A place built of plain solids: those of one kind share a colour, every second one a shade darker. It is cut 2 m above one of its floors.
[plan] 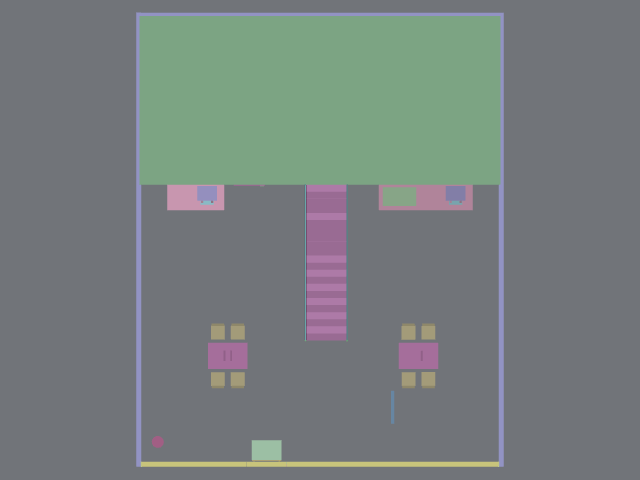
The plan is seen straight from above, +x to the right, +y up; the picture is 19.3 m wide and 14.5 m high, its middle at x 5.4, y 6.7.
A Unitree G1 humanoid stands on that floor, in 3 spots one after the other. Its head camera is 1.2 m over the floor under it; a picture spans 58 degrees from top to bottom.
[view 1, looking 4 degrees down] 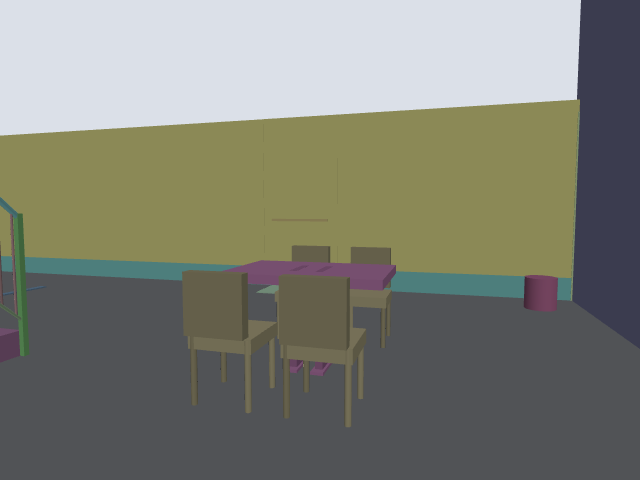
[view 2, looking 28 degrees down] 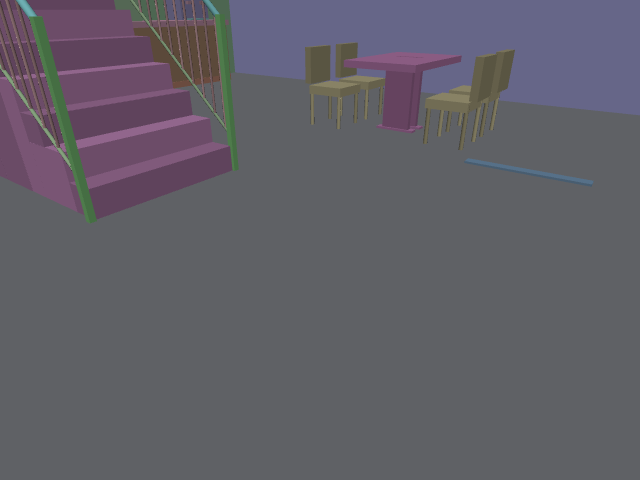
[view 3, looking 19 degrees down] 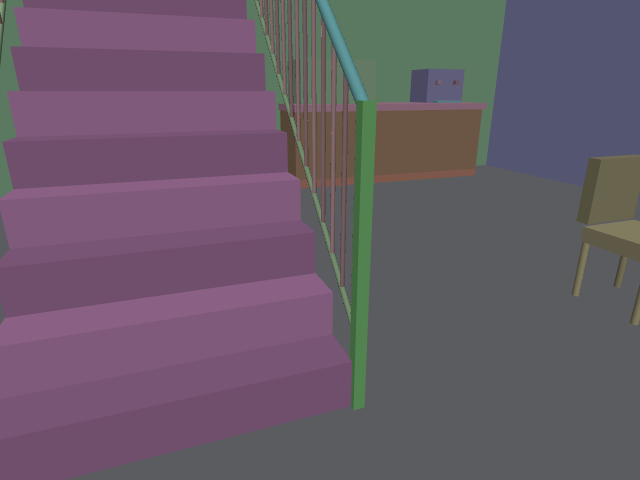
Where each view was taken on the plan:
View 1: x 1.65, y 6.36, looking -74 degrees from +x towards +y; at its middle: window_wall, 6.63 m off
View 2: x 3.79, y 1.00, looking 36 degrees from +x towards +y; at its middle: ground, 2.56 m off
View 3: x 5.59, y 2.36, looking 70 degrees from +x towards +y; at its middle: ground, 3.69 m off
